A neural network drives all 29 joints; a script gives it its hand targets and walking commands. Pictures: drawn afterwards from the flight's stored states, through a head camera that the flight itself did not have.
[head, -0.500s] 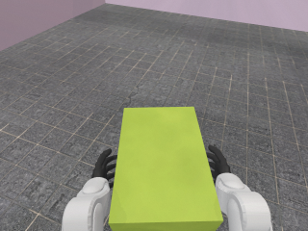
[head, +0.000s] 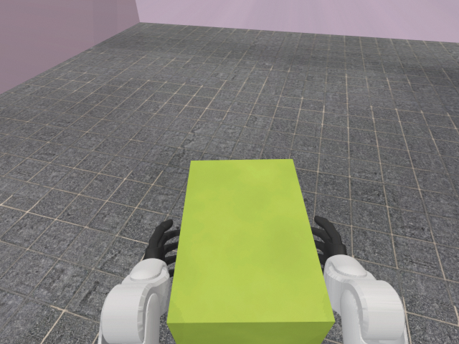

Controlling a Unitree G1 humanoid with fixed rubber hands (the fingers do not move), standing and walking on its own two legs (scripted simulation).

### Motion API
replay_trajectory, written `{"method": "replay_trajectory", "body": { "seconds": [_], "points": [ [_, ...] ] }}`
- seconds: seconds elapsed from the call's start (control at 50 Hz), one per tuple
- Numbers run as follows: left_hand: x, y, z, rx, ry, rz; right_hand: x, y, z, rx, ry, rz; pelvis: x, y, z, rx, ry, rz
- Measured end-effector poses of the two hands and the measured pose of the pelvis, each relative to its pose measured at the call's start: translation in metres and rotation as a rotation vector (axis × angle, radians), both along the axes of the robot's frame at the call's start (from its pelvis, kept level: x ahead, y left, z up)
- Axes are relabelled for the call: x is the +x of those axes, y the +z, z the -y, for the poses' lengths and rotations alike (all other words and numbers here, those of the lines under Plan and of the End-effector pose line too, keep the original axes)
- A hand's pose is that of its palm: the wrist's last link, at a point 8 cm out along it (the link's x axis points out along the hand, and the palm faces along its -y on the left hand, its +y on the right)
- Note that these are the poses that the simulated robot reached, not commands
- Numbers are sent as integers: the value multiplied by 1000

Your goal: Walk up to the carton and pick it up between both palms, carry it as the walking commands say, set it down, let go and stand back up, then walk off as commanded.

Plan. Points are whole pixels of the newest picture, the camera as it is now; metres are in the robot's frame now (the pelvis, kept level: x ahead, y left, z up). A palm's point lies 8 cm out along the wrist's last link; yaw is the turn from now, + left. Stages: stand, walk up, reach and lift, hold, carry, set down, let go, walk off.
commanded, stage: carry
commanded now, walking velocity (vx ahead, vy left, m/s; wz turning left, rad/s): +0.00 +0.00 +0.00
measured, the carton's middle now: (243, 272) +0.27 -0.01 +0.01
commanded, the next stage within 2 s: none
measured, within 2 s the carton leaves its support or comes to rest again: neither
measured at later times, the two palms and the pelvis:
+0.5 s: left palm (115, 280) +0.22 +0.18 +0.10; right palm (298, 252) +0.25 -0.09 +0.10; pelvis -0.01 +0.01 +0.01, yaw +9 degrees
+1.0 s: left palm (26, 243) +0.30 +0.36 +0.08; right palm (176, 190) +0.42 +0.11 +0.07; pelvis +0.13 +0.13 +0.00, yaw +25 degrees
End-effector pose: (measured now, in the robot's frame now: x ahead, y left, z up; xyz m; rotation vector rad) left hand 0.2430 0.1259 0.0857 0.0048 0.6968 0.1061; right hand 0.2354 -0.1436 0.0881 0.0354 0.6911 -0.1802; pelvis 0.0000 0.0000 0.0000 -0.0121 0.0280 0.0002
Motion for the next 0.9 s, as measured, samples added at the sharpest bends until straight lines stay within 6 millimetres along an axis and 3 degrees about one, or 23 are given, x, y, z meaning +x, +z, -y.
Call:
{"method": "replay_trajectory", "body": {
  "seconds": [0.2,0.34,0.46,0.6,0.7,0.8,0.9],
  "points": [
    [-18,5,-12,-17,42,12,-9,7,-12,-16,42,12,-16,2,-2,-3,17,6],
    [-16,7,-31,-33,53,43,-3,14,-31,-32,52,44,-15,-3,-16,-25,47,21],
    [-22,7,-45,-23,106,-25,6,11,-46,-22,106,-24,-11,13,-17,-49,107,-9],
    [-30,19,-73,-13,267,0,38,16,-79,3,258,-1,2,20,-14,19,213,-45],
    [-16,24,-96,-4,333,-4,68,18,-107,20,320,-6,28,25,-26,54,278,-54],
    [9,25,-134,11,390,13,108,15,-150,44,370,9,61,22,-54,69,355,-69],
    [35,11,-189,34,440,37,149,1,-211,69,421,31,97,2,-100,65,397,-48]
  ]
}}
